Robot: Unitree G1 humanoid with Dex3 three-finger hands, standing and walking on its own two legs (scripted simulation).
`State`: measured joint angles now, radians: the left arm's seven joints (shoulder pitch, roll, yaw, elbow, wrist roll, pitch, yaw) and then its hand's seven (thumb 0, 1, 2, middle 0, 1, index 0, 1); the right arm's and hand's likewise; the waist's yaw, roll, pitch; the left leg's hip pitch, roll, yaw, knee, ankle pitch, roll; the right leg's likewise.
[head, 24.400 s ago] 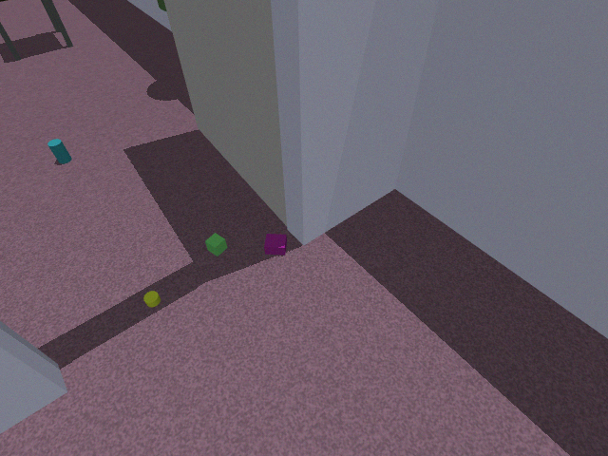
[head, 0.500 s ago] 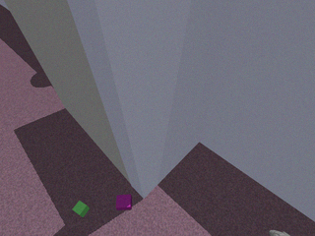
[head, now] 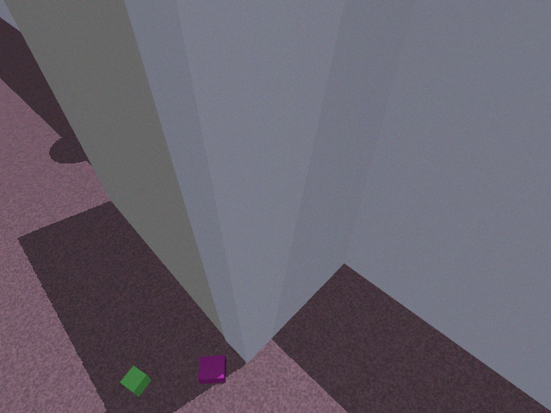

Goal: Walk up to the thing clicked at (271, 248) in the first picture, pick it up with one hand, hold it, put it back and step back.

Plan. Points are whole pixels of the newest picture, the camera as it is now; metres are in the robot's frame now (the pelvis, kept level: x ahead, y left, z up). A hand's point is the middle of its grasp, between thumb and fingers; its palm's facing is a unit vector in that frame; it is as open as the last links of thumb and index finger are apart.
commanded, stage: walk up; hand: left
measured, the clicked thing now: (212, 369) +0.43 +0.23 -0.75
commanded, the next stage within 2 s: stand in 0.70 s
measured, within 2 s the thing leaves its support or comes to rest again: neither
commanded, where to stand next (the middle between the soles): +0.04 -0.01 m, yaw +0 degrees
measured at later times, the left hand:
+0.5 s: hand out of the picture +0.08 +0.26 -0.14, palm faces -0.01 -0.93 -0.36, open 7.4 cm
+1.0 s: hand out of the picture +0.10 +0.24 -0.14, palm faces -0.02 -0.94 -0.34, open 7.4 cm
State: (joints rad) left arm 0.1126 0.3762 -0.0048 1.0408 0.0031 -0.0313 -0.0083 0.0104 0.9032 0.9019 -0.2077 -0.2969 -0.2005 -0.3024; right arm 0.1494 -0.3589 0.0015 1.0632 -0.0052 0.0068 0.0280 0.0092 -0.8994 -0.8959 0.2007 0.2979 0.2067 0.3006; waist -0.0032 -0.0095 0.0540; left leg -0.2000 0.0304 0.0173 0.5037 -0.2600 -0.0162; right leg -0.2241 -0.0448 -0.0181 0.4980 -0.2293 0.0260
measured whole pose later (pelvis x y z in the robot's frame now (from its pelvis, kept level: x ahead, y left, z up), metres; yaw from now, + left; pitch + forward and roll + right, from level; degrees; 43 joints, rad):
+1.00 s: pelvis +0.01 -0.01 +0.01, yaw +1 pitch -2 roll +0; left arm 0.07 0.35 0.00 1.15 0.01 -0.01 -0.01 0.01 0.90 0.90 -0.21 -0.30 -0.20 -0.30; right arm 0.08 -0.35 -0.01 1.14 -0.01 0.00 0.01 0.01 -0.90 -0.90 0.20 0.30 0.21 0.30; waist -0.01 0.00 0.06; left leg -0.10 0.04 0.01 0.31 -0.17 -0.04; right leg -0.13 -0.03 -0.04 0.33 -0.16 0.02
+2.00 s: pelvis -0.04 +0.02 -0.02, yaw +1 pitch +0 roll -1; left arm 0.01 0.39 0.06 0.95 0.03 0.06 0.00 0.01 0.90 0.90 -0.21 -0.30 -0.20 -0.30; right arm 0.10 -0.42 -0.05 0.99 0.00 0.05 0.01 0.00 -0.90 -0.90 0.20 0.30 0.21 0.30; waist -0.02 -0.01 0.18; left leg -0.30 -0.01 -0.01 0.74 -0.38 0.04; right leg -0.40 -0.07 -0.02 0.62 -0.22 0.03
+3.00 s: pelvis -0.29 +0.00 -0.02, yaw +3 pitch -3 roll +1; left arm 0.14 0.36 0.08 0.77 0.04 0.10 -0.02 0.01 0.90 0.90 -0.21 -0.30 -0.20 -0.30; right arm 0.22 -0.35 -0.04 0.89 -0.05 0.02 -0.02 0.01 -0.90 -0.90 0.20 0.30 0.21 0.30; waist -0.01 -0.07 0.17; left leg -0.23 -0.03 -0.02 0.66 -0.36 0.02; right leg -0.47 0.03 0.00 0.91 -0.47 -0.02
